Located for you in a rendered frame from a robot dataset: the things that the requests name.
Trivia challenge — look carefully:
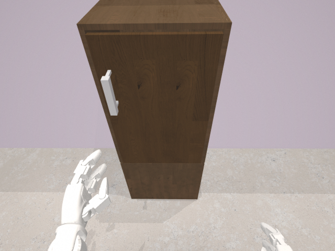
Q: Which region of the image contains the robot left forearm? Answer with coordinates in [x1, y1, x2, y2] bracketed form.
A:
[48, 223, 87, 251]

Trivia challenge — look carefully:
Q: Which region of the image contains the right robot hand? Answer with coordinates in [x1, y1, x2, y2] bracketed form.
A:
[261, 222, 293, 251]

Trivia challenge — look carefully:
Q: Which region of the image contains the left robot hand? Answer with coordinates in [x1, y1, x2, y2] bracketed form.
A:
[61, 150, 111, 228]

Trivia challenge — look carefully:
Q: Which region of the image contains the cupboard door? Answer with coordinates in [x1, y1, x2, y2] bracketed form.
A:
[85, 31, 224, 163]

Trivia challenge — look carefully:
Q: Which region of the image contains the handle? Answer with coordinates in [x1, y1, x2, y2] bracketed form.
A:
[100, 70, 119, 116]

